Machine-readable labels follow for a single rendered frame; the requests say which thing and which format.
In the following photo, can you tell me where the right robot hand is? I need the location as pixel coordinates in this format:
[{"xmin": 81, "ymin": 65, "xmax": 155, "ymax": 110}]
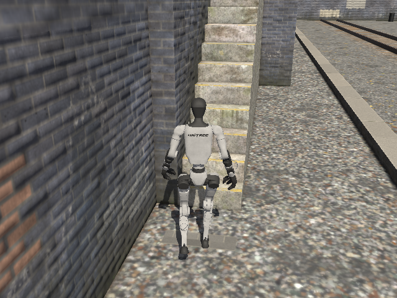
[{"xmin": 223, "ymin": 175, "xmax": 237, "ymax": 190}]

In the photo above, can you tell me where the robot left upper arm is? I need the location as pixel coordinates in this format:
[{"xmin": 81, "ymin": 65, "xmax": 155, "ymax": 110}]
[{"xmin": 167, "ymin": 125, "xmax": 185, "ymax": 158}]

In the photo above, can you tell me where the robot right upper arm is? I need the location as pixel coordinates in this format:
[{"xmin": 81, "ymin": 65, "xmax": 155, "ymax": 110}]
[{"xmin": 212, "ymin": 125, "xmax": 229, "ymax": 160}]

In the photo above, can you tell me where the humanoid robot head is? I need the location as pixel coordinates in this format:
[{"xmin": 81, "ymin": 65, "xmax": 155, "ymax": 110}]
[{"xmin": 188, "ymin": 97, "xmax": 209, "ymax": 127}]

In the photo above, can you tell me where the robot left forearm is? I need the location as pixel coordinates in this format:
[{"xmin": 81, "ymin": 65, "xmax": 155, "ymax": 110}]
[{"xmin": 163, "ymin": 148, "xmax": 174, "ymax": 171}]

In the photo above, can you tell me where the robot right forearm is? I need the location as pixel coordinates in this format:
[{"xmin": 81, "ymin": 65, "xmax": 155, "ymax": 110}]
[{"xmin": 223, "ymin": 150, "xmax": 235, "ymax": 177}]

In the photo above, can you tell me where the left robot hand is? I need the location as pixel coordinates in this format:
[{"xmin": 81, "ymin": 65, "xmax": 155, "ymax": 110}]
[{"xmin": 161, "ymin": 168, "xmax": 176, "ymax": 180}]

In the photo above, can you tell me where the humanoid robot torso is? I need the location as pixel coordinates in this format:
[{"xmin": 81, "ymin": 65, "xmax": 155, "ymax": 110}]
[{"xmin": 184, "ymin": 122, "xmax": 213, "ymax": 186}]

